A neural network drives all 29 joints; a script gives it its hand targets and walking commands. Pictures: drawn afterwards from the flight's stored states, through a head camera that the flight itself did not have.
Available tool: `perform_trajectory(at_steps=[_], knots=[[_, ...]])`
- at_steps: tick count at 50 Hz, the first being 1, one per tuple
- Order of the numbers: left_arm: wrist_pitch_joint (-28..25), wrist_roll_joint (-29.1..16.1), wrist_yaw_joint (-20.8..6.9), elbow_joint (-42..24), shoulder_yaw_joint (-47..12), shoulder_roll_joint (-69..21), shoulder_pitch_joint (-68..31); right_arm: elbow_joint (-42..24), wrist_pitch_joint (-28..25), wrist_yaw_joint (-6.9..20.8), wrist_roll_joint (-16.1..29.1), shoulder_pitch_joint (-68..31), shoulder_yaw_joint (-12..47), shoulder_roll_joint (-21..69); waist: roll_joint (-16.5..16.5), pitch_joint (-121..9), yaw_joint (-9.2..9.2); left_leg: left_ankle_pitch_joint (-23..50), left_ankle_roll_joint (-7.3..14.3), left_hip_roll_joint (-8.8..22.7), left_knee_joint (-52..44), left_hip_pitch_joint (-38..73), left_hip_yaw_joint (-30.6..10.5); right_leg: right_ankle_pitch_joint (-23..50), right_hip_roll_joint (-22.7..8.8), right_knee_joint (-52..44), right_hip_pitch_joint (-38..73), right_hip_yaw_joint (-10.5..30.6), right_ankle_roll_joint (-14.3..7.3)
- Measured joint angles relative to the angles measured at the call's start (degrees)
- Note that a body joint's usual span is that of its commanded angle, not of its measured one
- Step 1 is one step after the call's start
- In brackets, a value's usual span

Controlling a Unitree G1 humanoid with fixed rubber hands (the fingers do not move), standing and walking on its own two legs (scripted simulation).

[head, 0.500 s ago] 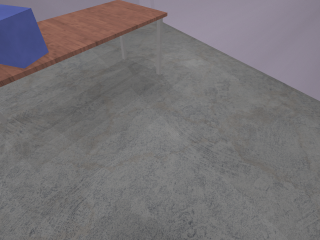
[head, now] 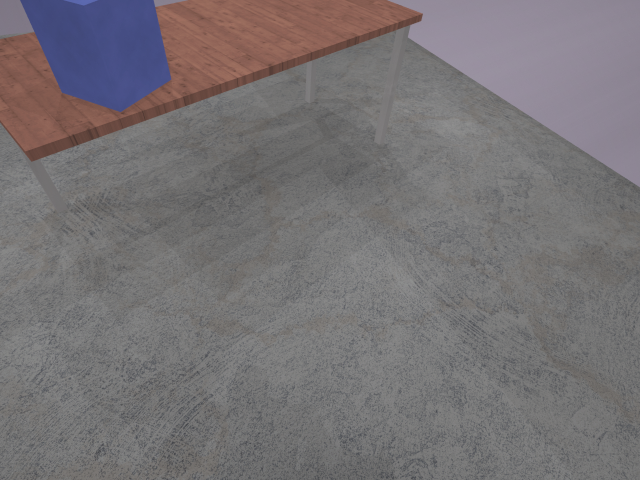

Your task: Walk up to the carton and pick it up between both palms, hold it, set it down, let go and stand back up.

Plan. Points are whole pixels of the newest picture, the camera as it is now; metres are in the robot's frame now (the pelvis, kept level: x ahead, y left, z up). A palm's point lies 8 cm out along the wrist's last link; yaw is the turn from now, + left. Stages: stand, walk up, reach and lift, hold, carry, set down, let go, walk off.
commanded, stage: walk up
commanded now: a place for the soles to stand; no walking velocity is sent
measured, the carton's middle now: (103, 39) +1.12 +0.60 +0.02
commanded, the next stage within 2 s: none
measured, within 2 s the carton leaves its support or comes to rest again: neither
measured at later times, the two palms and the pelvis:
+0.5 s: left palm (50, 415) +0.24 +0.38 -0.12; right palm (481, 387) +0.30 -0.24 -0.10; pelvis +0.20 +0.06 -0.01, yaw +7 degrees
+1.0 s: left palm (72, 303) +0.40 +0.41 -0.08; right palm (425, 280) +0.51 -0.19 -0.12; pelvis +0.39 +0.08 +0.00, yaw +15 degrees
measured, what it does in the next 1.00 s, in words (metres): walks ahead: right foot, then left foot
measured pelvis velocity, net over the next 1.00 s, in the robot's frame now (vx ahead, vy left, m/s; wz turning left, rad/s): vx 0.39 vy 0.08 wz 0.25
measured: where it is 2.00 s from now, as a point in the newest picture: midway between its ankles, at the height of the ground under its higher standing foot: (251, 378)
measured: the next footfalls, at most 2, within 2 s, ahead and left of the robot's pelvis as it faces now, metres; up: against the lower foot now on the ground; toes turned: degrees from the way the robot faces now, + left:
right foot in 0.10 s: +0.13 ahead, -0.11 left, +0.00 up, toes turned -1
left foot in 0.48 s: +0.27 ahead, +0.22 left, +0.00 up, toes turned +8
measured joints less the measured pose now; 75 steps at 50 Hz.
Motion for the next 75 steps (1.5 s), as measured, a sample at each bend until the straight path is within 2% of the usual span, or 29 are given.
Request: perform_trajectory(at_steps=[4, 6, 11, 14, 16, 19, 24, 26, 27, 30, 35, 38, 41, 42, 43, 44, 48, 50, 53, 56, 60, 65, 68, 70, 73, 75], knots=[[-1.0, 0.0, 0.0, -0.2, 0.0, 0.0, -0.1, -0.2, -0.1, -0.6, 0.0, 0.0, 0.0, 0.5, 0.2, 0.0, 0.02, -2.8, 0.3, -1.7, 0.0, 3.1, -0.4, 1.6, 0.5, -6.2, -0.4, 0.0, -0.5], [-2.1, 0.0, 0.0, -0.2, 0.0, 0.0, -0.1, -0.5, -0.1, -0.7, 0.0, 0.0, 0.0, 0.6, 0.8, 0.0, 0.03, -4.1, 0.3, -1.9, 0.4, 3.7, -1.2, 10.6, 0.7, -9.3, 0.3, -0.3, -1.5], [-2.8, 0.0, 0.1, -0.2, 0.0, -0.1, 1.0, -1.4, -0.1, -0.8, 0.0, 0.0, 0.0, 1.1, 1.9, 0.2, 0.14, -0.6, 0.3, -2.5, 20.4, -3.1, -1.4, 6.1, -0.6, -12.3, 6.8, -2.0, -1.1], [-2.8, 0.0, 0.2, -0.2, 0.0, -0.1, 2.0, -2.4, -0.1, -0.8, 0.0, 0.0, 0.0, -0.3, 3.8, 0.2, 0.08, 4.3, 0.3, -0.6, 25.1, -6.7, -1.5, 6.0, -0.7, -16.5, 12.3, -3.1, -0.1], [-2.8, 0.0, 0.2, -0.2, 0.0, -0.1, 2.0, -2.9, -0.1, -0.8, 0.0, 0.0, 0.0, -1.3, 4.7, 0.2, 0.07, 7.3, 0.3, 1.3, 25.2, -9.1, -1.5, 5.6, -0.6, -18.6, 15.1, -3.7, 0.5], [-2.8, 0.0, 0.2, -0.2, 0.0, -0.1, 2.0, -3.3, 0.3, -0.8, 0.0, 0.0, 0.0, -2.3, 5.4, 0.3, 0.03, 8.1, 0.3, 4.2, 23.0, -11.6, -1.5, 4.0, -0.6, -20.0, 18.9, -4.6, 1.2], [-2.7, 0.0, 0.2, -0.2, 0.0, -0.1, 1.9, -4.3, 0.1, -0.8, 0.0, 0.0, 0.0, -2.5, 5.1, 0.1, 0.0, 6.5, -0.1, 8.0, 8.1, -11.8, -1.5, -0.5, -0.9, -19.4, 23.1, -5.1, 3.4], [-1.7, 0.0, 0.2, -0.2, 0.0, 0.2, 0.6, -4.1, -0.4, -0.9, 0.0, 0.4, 0.0, -1.8, 2.3, 0.8, -0.38, 3.0, -3.2, 5.3, 8.2, -10.6, -1.0, -2.7, -4.2, -11.4, 21.0, -5.1, 1.6], [-1.4, 0.0, 0.1, -0.4, 0.0, 0.1, -0.2, -4.0, -0.6, -0.9, 0.0, 0.9, 0.0, -1.4, 1.4, 1.1, -0.44, 2.7, -3.5, 4.0, 9.0, -10.5, -1.1, -2.5, -4.7, -5.2, 18.7, -4.2, 0.9], [-1.3, 0.0, 0.1, -1.7, 0.0, 0.1, -0.7, -3.1, -0.7, -0.9, 0.0, 1.3, 0.0, -0.2, 0.7, 1.0, -0.38, 1.3, -2.0, 2.8, 8.8, -9.3, -1.5, -2.2, -2.0, 7.5, 10.8, -3.2, -0.2], [-1.4, 0.0, -0.1, -2.8, 0.0, 0.2, -1.9, -3.0, -2.3, -2.4, 0.0, 1.8, 0.0, 0.0, 0.3, 1.9, -0.34, 0.2, -1.2, 0.5, 5.1, -5.0, -1.5, 0.0, -1.0, 8.7, 0.4, -3.1, -0.6], [-1.3, 0.0, -0.1, -3.5, 0.0, 0.2, -2.2, -3.0, -2.6, -3.1, 0.0, 1.8, 0.0, -0.3, 0.5, 2.6, -0.32, -1.7, -1.1, -0.4, 4.8, -2.1, -1.7, 0.0, -1.0, 6.5, -3.8, -3.1, -0.6], [-1.4, 0.0, -0.1, -3.6, 0.0, 0.2, -2.2, -3.1, -2.6, -3.5, 0.0, 1.8, 0.0, 0.0, 0.5, 2.5, -0.3, -4.0, -1.2, -0.7, 4.7, 0.6, -2.3, 2.4, -1.0, -0.1, -4.7, -3.0, -1.2], [-1.4, 0.0, -0.1, -3.6, 0.0, 0.2, -2.2, -3.1, -2.7, -3.5, 0.0, 1.8, 0.0, 0.0, 0.4, 2.4, -0.29, -4.8, -1.6, -0.8, 4.7, 1.1, -2.5, 4.9, -1.1, -3.7, -4.6, -3.0, -1.4], [-1.7, 0.0, -0.1, -3.6, 0.0, 0.2, -2.2, -3.4, -2.7, -3.5, 0.0, 1.8, 0.0, 0.0, 0.4, 2.4, -0.28, -5.4, -1.6, -1.0, 5.4, 1.2, -2.8, 11.5, -1.0, -6.9, -4.0, -3.0, -1.9], [-2.0, 0.0, -0.1, -3.6, 0.0, 0.0, -2.2, -3.4, -2.7, -3.5, 0.0, 1.5, 0.0, 0.0, 0.9, 2.8, -0.24, -5.2, -1.6, -0.7, 8.1, 0.5, -3.1, 14.4, -0.9, -6.7, -3.6, -3.5, -2.6], [-2.2, 0.0, -0.1, -3.5, 0.0, -0.2, -0.5, -3.5, -2.5, -3.6, 0.0, 1.3, 0.0, 0.5, 2.0, 3.2, -0.21, -2.5, -1.5, -1.4, 24.1, -4.6, -3.3, 8.9, -1.1, -8.4, 2.0, -5.1, -3.7], [-2.2, 0.0, -0.1, -3.6, 0.0, -0.2, 0.6, -3.5, -2.3, -3.6, 0.0, 1.3, 0.0, 0.1, 2.6, 3.2, -0.25, 1.8, -1.5, -0.9, 27.2, -6.2, -3.4, 8.9, -1.1, -11.6, 5.8, -5.5, -3.4], [-2.2, 0.0, -0.1, -3.6, 0.0, -0.2, 0.8, -3.5, -1.8, -3.6, 0.0, 1.3, 0.0, -1.2, 3.6, 3.2, -0.28, 7.8, -1.5, 1.1, 27.2, -8.4, -3.4, 9.4, -1.1, -16.0, 10.2, -6.0, -2.8], [-2.3, 0.0, -0.1, -3.6, 0.0, -0.2, 0.8, -3.5, -1.0, -3.6, 0.0, 1.3, 0.0, -2.6, 4.3, 3.2, -0.3, 10.0, -1.5, 3.2, 27.2, -9.9, -3.5, 8.9, -1.1, -18.1, 13.1, -6.2, -2.5], [-2.3, 0.0, -0.1, -3.6, 0.0, -0.2, 0.8, -3.5, -0.1, -3.5, 0.0, 1.3, 0.0, -3.2, 4.4, 3.2, -0.31, 10.1, -1.5, 5.6, 23.7, -10.1, -3.5, 6.9, -1.1, -18.6, 15.9, -6.5, -2.0], [-1.8, 0.0, -0.2, -3.5, 0.0, -0.2, 0.8, -3.6, -0.3, -3.5, 0.0, 1.3, 0.0, -2.9, 4.5, 3.2, -0.32, 9.3, -1.5, 6.7, 13.7, -10.2, -3.4, 4.0, -1.0, -18.6, 18.4, -8.1, -0.7], [-0.4, 0.0, -0.2, -3.5, 0.0, -0.2, 0.8, -3.8, -1.7, -3.5, 0.0, 1.3, 0.0, -2.6, 4.2, 3.2, -0.37, 8.5, -1.6, 6.3, 3.4, -9.0, -2.9, 1.4, -1.4, -16.4, 18.3, -8.8, 0.6], [0.9, 0.0, -0.2, -3.5, 0.0, 0.1, 0.1, -3.5, -2.8, -3.7, 0.0, 1.8, 0.0, -1.4, 1.4, 3.8, -0.42, 5.4, -3.5, 4.0, 4.0, -8.3, -2.5, -0.9, -3.8, -7.8, 15.9, -7.8, -0.2], [1.5, 0.0, -0.2, -3.8, 0.0, 0.2, 0.0, -3.4, -3.2, -4.0, 0.0, 2.6, 0.0, 0.7, -0.5, 3.8, -0.4, 4.4, -3.8, 2.7, 4.8, -7.2, -3.1, -3.1, -1.9, 6.3, 10.1, -5.9, -0.3], [1.5, 0.0, -0.2, -4.1, 0.0, 0.2, 0.0, -3.4, -3.5, -4.4, 0.0, 2.8, 0.0, 1.2, -0.7, 3.8, -0.36, 3.7, -3.5, 2.6, 4.8, -6.5, -3.4, -3.5, -0.8, 9.9, 6.3, -5.8, -0.5]])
